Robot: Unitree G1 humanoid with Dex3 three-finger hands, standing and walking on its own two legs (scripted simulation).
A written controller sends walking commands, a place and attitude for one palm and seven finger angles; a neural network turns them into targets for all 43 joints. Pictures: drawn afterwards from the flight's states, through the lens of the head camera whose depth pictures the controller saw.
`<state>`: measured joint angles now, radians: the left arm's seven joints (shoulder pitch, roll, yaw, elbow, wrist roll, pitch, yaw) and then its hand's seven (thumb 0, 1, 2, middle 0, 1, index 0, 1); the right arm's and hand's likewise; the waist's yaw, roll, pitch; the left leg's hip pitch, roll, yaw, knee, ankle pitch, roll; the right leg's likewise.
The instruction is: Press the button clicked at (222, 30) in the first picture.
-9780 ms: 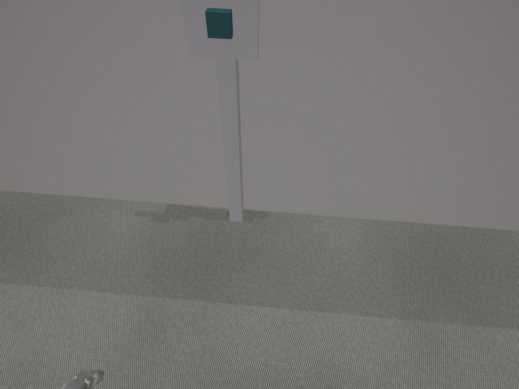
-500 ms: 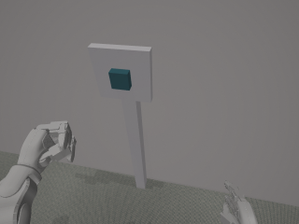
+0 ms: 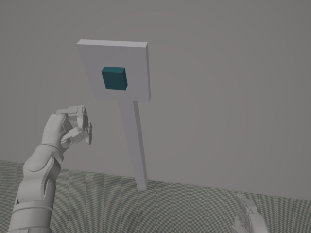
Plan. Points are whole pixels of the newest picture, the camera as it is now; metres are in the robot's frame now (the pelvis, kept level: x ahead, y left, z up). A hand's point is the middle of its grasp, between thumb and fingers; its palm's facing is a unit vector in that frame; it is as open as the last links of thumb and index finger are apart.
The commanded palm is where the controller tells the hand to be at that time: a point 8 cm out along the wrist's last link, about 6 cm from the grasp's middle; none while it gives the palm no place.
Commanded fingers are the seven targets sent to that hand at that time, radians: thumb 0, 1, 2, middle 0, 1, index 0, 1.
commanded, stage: aim a knuckle at the button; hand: left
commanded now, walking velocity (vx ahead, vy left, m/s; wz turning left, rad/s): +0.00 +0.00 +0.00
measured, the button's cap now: (115, 78) +0.50 +0.16 +0.15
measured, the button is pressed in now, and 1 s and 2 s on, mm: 0 0 2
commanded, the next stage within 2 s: press the button with the knuckle in 1.36 s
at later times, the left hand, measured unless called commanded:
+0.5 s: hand (105, 113) +0.38 +0.16 +0.13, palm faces -0.06 -1.00 -0.02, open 3.1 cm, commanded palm +0.36 +0.22 +0.13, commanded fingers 0.00 0.90 0.90 -1.30 -1.50 -1.30 -1.50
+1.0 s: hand (110, 109) +0.40 +0.16 +0.12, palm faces -0.05 -1.00 -0.02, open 3.1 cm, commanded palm +0.38 +0.21 +0.12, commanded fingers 0.00 0.90 0.90 -1.30 -1.50 -1.30 -1.50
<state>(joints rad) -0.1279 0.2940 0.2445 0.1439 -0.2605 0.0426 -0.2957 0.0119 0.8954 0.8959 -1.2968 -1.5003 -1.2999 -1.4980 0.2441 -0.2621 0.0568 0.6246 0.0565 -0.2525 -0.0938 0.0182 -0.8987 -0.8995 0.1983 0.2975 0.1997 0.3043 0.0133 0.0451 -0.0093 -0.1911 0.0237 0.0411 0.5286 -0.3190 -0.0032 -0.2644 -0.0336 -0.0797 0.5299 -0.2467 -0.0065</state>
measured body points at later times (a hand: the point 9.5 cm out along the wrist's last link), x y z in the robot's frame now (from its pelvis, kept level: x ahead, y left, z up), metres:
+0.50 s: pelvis +0.00 +0.00 +0.00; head +0.02 -0.01 +0.45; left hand +0.38 +0.22 +0.13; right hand +0.15 -0.23 -0.10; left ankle -0.02 +0.12 -0.73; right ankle +0.02 -0.11 -0.73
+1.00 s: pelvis +0.00 +0.00 +0.00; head +0.02 -0.01 +0.45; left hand +0.40 +0.21 +0.12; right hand +0.10 -0.25 -0.11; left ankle -0.02 +0.12 -0.73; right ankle +0.02 -0.11 -0.73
